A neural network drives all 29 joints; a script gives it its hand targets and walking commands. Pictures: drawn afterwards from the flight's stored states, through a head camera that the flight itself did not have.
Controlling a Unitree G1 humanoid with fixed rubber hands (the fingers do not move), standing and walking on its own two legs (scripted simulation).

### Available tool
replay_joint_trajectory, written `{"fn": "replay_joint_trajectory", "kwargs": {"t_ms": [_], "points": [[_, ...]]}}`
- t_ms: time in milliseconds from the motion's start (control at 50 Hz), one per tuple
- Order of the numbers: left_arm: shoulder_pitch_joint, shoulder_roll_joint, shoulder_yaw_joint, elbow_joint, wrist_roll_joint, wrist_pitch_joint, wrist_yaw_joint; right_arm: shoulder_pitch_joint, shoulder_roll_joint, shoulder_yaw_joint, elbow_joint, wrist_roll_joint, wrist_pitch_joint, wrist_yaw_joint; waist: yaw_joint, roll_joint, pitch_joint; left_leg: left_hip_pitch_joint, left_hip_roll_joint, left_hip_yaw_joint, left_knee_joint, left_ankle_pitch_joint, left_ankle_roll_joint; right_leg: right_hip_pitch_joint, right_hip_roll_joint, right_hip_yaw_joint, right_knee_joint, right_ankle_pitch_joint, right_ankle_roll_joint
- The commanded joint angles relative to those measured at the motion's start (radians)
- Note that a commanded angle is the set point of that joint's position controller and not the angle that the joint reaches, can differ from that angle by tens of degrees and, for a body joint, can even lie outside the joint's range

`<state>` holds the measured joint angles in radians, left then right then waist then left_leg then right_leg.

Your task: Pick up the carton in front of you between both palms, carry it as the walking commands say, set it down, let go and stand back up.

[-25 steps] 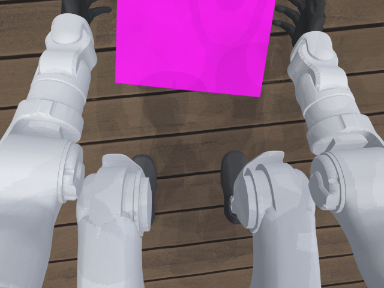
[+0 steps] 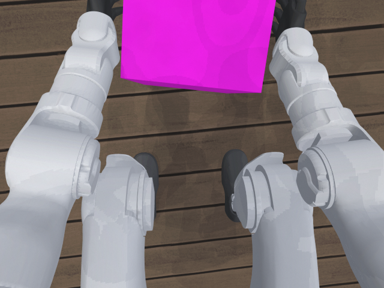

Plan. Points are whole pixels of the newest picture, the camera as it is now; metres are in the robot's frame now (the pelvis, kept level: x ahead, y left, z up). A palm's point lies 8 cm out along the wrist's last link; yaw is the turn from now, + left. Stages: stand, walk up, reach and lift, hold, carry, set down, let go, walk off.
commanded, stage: reach and lift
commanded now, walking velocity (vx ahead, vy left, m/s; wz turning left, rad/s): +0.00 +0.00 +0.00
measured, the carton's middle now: (193, 34) +0.53 +0.01 -0.25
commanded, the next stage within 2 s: none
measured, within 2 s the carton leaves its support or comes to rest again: leaves its support in 0.20 s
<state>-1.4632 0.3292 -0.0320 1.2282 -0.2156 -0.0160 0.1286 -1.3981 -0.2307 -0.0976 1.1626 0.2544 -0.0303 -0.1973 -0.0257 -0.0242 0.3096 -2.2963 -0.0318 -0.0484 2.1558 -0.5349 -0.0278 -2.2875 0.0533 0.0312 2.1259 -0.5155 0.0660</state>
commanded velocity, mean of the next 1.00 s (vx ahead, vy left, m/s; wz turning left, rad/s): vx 0.00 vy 0.00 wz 0.00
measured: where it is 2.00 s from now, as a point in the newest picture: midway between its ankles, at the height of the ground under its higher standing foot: (190, 199)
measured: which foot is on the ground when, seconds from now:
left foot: down 0.00-1.00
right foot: down 0.00-1.00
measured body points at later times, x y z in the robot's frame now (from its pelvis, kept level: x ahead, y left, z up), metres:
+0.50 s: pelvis +0.00 +0.00 +0.03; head +0.28 +0.02 +0.38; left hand +0.52 +0.16 -0.06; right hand +0.52 -0.14 -0.05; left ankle +0.12 +0.13 -0.34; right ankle +0.13 -0.13 -0.34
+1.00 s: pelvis +0.02 +0.00 +0.16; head +0.24 +0.01 +0.55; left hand +0.49 +0.16 +0.10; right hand +0.49 -0.14 +0.10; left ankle +0.12 +0.13 -0.34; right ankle +0.13 -0.13 -0.34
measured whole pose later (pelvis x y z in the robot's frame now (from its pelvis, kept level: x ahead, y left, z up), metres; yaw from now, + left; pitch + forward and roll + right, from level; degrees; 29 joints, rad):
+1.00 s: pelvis +0.02 +0.00 +0.16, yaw +3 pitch +39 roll +0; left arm -0.87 0.01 0.35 0.70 0.14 0.34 0.07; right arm -0.84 0.04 -0.43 0.64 -0.13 0.33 -0.10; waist -0.02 -0.01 -0.21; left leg -1.82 -0.12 -0.10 1.65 -0.51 -0.06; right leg -1.82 0.11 0.10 1.64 -0.51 0.07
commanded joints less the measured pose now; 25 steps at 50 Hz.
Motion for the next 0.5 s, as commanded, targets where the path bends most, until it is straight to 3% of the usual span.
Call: {"fn": "replay_joint_trajectory", "kwargs": {"t_ms": [0, 60, 120, 220, 280, 360, 480], "points": [[-0.485, -0.626, -0.129, -0.151, 0.018, 0.013, -0.147, -0.497, 0.594, 0.144, -0.154, -0.043, 0.01, 0.167, 0.009, 0.078, -1.096, 0.545, -0.058, 0.056, -0.164, 0.205, 0.018, 0.501, 0.06, -0.089, -0.115, 0.208, -0.012], [-0.507, -0.81, -0.093, -0.185, 0.066, 0.047, -0.216, -0.549, 0.782, 0.125, -0.193, -0.099, 0.056, 0.238, 0.013, 0.059, -1.076, 0.519, -0.079, 0.079, -0.151, 0.198, 0.022, 0.48, 0.08, -0.11, -0.1, 0.195, -0.019], [-0.509, -0.927, -0.107, -0.256, 0.055, 0.068, -0.243, -0.564, 0.896, 0.149, -0.266, -0.092, 0.081, 0.275, 0.012, 0.05, -1.179, 0.563, -0.09, 0.1, -0.131, 0.274, 0.026, 0.516, 0.093, -0.126, -0.085, 0.266, -0.022], [-0.533, -1.078, -0.199, -0.481, -0.013, 0.094, -0.236, -0.55, 1.067, 0.253, -0.434, -0.018, 0.12, 0.279, 0.017, 0.067, -1.56, 0.775, -0.11, 0.127, -0.113, 0.461, 0.013, 0.687, 0.107, -0.139, -0.069, 0.438, -0.022], [-0.507, -1.144, -0.246, -0.621, -0.019, 0.133, -0.221, -0.546, 1.111, 0.311, -0.574, -0.011, 0.158, 0.27, 0.012, 0.074, -1.77, 0.901, -0.122, 0.136, -0.13, 0.506, 0.003, 0.766, 0.12, -0.148, -0.093, 0.46, -0.017], [-0.418, -1.228, -0.251, -0.687, 0.029, 0.207, -0.227, -0.498, 1.152, 0.326, -0.658, -0.059, 0.219, 0.278, 0.005, 0.079, -1.758, 0.887, -0.139, 0.146, -0.205, 0.382, 0.0, 0.762, 0.133, -0.153, -0.167, 0.337, -0.018], [-0.286, -1.288, -0.068, -0.446, 0.193, 0.286, -0.275, -0.368, 1.202, 0.153, -0.436, -0.227, 0.301, 0.321, -0.006, 0.074, -1.317, 0.656, -0.14, 0.134, -0.372, 0.058, 0.01, 0.584, 0.13, -0.145, -0.319, 0.047, -0.039]]}}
